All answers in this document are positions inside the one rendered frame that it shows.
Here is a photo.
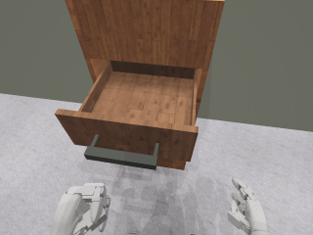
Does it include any robot right hand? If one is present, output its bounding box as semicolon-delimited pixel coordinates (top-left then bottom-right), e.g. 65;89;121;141
228;177;270;235

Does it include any cabinet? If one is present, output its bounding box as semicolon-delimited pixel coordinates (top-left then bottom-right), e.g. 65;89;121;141
65;0;225;170

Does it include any drawer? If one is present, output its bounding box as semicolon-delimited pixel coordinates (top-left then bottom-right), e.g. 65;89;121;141
55;60;199;162

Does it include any handle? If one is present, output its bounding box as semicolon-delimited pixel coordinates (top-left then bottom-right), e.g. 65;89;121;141
84;134;159;170

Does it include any robot left hand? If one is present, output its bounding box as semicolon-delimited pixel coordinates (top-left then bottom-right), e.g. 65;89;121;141
49;183;111;235

